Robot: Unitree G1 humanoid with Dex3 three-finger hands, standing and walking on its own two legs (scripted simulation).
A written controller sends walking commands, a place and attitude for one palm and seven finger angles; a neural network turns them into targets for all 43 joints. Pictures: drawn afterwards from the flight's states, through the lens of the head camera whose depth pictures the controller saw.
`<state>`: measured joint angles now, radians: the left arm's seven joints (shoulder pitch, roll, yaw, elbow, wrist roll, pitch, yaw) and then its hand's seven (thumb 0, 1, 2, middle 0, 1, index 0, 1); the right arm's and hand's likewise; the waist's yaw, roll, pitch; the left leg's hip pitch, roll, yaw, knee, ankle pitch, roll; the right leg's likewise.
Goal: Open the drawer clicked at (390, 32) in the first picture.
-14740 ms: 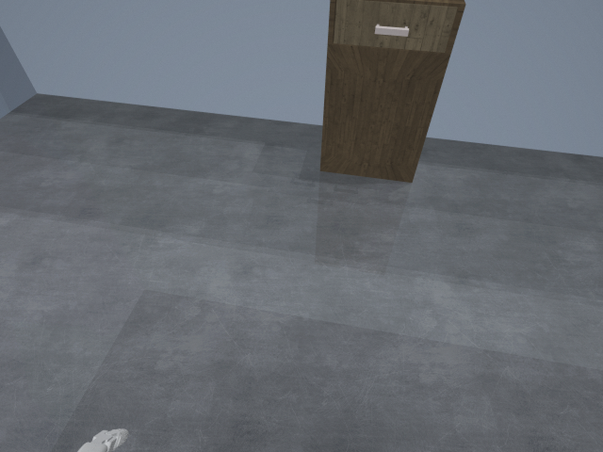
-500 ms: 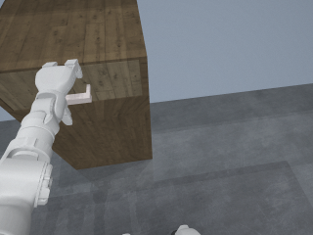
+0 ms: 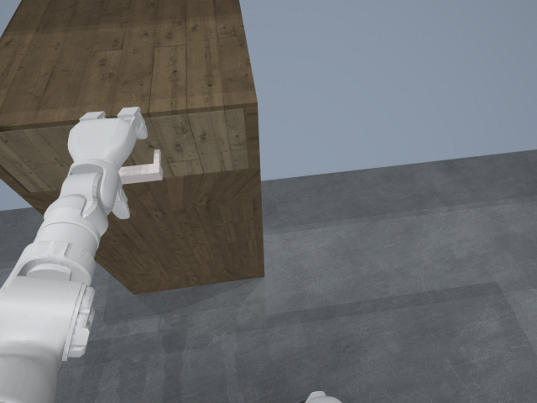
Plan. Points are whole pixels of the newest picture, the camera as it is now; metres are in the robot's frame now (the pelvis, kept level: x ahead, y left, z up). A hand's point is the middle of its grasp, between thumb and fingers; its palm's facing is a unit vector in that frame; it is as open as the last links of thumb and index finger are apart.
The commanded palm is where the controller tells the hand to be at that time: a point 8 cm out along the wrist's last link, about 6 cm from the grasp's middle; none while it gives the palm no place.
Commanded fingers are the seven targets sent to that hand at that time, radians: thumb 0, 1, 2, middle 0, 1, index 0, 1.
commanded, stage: move the hooked fingers above the handle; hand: left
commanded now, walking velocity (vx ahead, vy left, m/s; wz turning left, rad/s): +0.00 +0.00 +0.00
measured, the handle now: (126, 166) +0.52 +0.24 +0.00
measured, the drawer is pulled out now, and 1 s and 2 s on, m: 0.00 0.00 0.00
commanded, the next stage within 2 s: lower the fingers behind the handle in 0.22 s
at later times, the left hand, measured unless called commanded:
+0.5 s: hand (113, 164) +0.48 +0.23 +0.06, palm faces -0.02 -0.01 -1.00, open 13.7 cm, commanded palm +0.46 +0.25 +0.10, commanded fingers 0.00 -0.50 0.30 -0.30 -1.20 -0.30 -1.20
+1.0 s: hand (106, 187) +0.47 +0.25 +0.02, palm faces -0.10 +0.01 -0.99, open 13.8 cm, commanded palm +0.46 +0.25 +0.07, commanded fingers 0.00 -0.50 0.30 -0.30 -1.20 -0.30 -1.20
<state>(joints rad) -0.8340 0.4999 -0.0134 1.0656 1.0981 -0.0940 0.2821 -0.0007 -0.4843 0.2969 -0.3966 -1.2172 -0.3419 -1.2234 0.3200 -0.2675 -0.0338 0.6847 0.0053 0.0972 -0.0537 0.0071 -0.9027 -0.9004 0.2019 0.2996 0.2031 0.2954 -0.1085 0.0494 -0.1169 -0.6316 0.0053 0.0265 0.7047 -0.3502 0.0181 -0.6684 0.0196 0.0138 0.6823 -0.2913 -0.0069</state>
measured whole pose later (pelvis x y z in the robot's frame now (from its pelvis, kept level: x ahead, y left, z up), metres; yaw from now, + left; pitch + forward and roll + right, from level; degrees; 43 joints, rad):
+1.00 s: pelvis -0.01 +0.00 -0.01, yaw +0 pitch +19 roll -1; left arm -0.82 0.56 -0.01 1.09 1.10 -0.10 0.27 0.00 -0.48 0.30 -0.32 -1.24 -0.31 -1.23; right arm 0.37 -0.27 -0.04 0.67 0.00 0.07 -0.05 0.01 -0.90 -0.90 0.20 0.30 0.20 0.30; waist -0.11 0.04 -0.12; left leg -0.75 0.01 0.01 0.80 -0.38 0.02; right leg -0.78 0.02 0.00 0.76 -0.31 -0.01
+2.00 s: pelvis -0.02 +0.01 -0.03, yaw +1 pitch +22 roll -2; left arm -0.92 0.56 -0.06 1.12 1.08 -0.06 0.31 0.00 -0.48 0.30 -0.26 -1.30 -0.33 -1.23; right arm 0.39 -0.26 -0.03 0.70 -0.01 0.07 -0.03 0.01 -0.90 -0.90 0.20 0.30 0.20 0.30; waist -0.12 0.05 -0.15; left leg -0.91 0.00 -0.01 0.95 -0.42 0.03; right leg -0.92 0.02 -0.02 0.89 -0.35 0.00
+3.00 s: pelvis +0.02 +0.00 +0.00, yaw +2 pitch +15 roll -1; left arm -0.78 0.49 -0.07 0.96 1.06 -0.06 0.22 0.00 -0.48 0.30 -0.33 -1.21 -0.35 -1.21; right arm 0.32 -0.26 -0.06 0.68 0.00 0.10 -0.04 0.01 -0.90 -0.90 0.20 0.30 0.20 0.30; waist -0.05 0.05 -0.12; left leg -0.59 -0.01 -0.01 0.70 -0.38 0.02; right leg -0.61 0.01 -0.02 0.67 -0.33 -0.01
